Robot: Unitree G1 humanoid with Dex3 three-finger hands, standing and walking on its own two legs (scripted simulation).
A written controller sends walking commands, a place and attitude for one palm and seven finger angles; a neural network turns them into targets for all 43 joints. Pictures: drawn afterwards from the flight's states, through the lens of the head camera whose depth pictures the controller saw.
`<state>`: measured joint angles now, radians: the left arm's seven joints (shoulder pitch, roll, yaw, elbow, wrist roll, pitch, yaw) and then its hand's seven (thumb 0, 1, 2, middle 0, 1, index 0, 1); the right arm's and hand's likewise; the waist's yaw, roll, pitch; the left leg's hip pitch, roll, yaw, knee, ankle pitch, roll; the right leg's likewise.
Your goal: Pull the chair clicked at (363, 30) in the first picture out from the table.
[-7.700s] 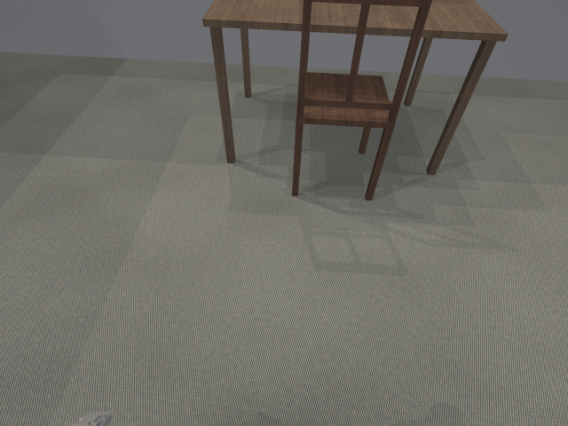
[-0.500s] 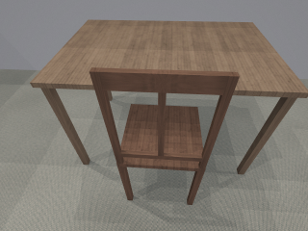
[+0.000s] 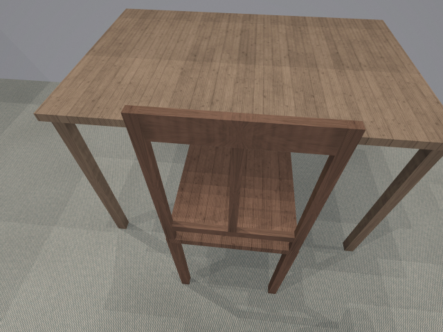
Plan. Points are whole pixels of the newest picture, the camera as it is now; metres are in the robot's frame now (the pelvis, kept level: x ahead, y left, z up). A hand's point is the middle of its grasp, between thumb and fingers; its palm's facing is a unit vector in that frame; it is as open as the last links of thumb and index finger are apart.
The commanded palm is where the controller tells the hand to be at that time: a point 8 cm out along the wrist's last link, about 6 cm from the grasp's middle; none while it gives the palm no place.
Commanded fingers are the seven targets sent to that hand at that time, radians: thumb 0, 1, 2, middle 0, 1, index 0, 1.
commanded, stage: come to a stop and stand still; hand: left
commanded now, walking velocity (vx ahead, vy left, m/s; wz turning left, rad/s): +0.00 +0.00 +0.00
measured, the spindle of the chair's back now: (234, 195) +0.42 +0.00 -0.05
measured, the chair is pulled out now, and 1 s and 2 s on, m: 0.00 0.00 0.00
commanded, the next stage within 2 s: look again from close up in 0.44 s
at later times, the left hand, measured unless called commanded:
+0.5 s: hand out of the picture +0.03 +0.18 -0.17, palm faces +0.03 -0.97 -0.23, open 7.4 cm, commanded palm none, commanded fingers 0.00 0.90 0.90 -0.20 -0.30 -0.20 -0.30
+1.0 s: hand out of the picture -0.01 +0.17 -0.17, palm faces +0.04 -0.98 -0.20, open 7.4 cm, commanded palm none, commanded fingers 0.00 0.90 0.90 -0.20 -0.30 -0.20 -0.30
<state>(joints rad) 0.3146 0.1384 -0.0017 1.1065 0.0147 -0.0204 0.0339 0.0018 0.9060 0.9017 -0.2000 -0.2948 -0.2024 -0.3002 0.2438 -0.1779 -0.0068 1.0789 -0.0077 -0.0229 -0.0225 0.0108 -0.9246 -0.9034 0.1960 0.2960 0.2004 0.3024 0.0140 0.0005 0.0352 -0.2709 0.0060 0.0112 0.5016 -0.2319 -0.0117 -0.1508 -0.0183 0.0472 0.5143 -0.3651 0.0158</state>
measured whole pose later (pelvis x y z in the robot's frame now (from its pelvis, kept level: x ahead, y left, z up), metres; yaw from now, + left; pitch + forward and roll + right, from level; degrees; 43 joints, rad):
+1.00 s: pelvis +0.01 +0.00 +0.01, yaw +1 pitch -1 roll +1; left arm 0.30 0.16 -0.01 1.10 0.01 -0.02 0.03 0.00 0.91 0.90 -0.20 -0.29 -0.20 -0.30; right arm 0.25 -0.17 0.00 1.12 0.00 -0.01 -0.02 0.00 -0.91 -0.90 0.20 0.30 0.20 0.30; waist 0.01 -0.01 0.04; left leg -0.20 0.01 0.00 0.42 -0.20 -0.02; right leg -0.07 -0.02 0.03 0.42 -0.33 0.01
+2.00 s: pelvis -0.06 +0.00 -0.11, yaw +2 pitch +15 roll -4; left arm 0.42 0.24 0.11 -0.06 -0.24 -0.42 -0.31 0.01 0.35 0.67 -0.14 -0.21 -0.15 -0.21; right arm 0.15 -0.19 0.02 0.53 0.03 -0.19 -0.06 0.01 -0.90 -0.90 0.20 0.30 0.20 0.30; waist 0.03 0.04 -0.15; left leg -1.07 0.02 -0.11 1.27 -0.46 -0.03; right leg -0.88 0.02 -0.08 1.25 -0.63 0.00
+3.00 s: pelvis -0.03 +0.02 -0.08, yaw +2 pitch +14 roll -4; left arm 0.31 0.30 0.23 0.05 -0.28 -0.33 -0.31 -0.01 -0.50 0.30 -0.06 -0.08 -0.06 -0.08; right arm 0.25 -0.24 0.02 0.55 0.03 -0.17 -0.07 0.01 -0.90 -0.90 0.20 0.30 0.20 0.30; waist -0.03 0.04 -0.15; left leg -0.93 0.02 -0.06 1.12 -0.44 0.01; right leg -0.74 0.00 -0.03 1.07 -0.57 0.04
